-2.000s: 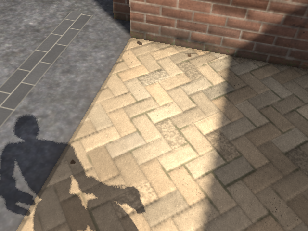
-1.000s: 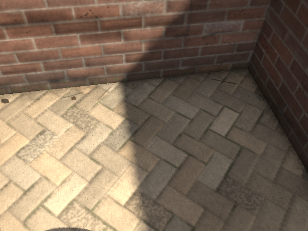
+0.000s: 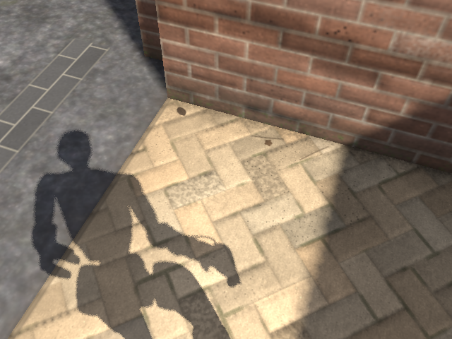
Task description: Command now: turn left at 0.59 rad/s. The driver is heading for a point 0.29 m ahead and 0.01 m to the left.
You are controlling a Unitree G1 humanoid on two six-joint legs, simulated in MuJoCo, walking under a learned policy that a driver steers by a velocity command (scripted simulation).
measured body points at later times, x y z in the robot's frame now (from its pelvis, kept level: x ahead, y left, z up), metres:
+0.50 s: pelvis +0.10 +0.02 +0.00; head +0.12 +0.03 +0.45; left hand +0.02 +0.28 -0.14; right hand +0.32 -0.18 -0.11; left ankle +0.15 +0.15 -0.73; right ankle +0.01 -0.12 -0.74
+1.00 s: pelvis +0.18 +0.07 +0.00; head +0.18 +0.06 +0.45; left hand +0.17 +0.32 -0.14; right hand +0.29 -0.15 -0.15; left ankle +0.16 +0.14 -0.74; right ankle +0.22 -0.05 -0.74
